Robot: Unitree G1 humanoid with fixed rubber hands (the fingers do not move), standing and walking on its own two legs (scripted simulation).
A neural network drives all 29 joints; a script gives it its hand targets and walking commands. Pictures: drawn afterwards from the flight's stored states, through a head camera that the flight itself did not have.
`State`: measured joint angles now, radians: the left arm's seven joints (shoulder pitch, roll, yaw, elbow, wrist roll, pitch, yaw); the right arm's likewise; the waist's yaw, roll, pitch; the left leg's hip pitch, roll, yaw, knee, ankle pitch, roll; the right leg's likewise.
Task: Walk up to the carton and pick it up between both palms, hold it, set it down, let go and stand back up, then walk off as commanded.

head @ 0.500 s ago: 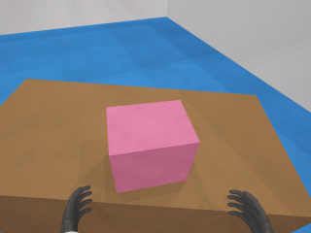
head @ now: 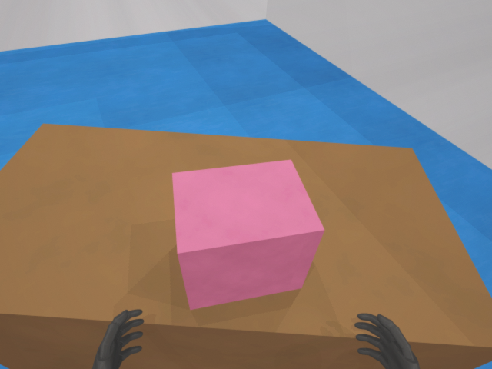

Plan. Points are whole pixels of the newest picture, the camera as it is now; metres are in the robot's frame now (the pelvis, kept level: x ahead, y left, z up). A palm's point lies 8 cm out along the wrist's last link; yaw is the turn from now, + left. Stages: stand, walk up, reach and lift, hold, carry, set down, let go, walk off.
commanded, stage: set down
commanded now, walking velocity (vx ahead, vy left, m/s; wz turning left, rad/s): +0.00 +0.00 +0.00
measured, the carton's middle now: (240, 234) +0.39 +0.03 -0.02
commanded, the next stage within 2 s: let go in 0.92 s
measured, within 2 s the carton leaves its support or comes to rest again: neither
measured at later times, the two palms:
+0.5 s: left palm out of the picture +0.15 +0.22 -0.06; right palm out of the picture +0.17 -0.22 -0.05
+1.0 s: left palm out of the picture +0.15 +0.23 -0.08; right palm out of the picture +0.16 -0.21 -0.05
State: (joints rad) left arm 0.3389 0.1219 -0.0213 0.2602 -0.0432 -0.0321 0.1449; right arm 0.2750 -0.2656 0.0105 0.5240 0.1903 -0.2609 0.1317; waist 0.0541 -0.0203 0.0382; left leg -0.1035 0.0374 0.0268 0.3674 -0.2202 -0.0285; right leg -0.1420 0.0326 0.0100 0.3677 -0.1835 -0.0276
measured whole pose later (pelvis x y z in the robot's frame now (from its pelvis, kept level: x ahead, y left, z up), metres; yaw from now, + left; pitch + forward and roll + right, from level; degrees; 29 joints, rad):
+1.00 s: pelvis +0.00 +0.01 +0.00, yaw +0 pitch -4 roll +0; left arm 0.25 0.17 -0.01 0.40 0.00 0.13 0.07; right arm 0.21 -0.19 -0.05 0.59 0.05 -0.20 0.08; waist 0.03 -0.05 0.09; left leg -0.07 0.02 0.04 0.38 -0.23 -0.01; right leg -0.10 0.02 0.02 0.36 -0.18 -0.01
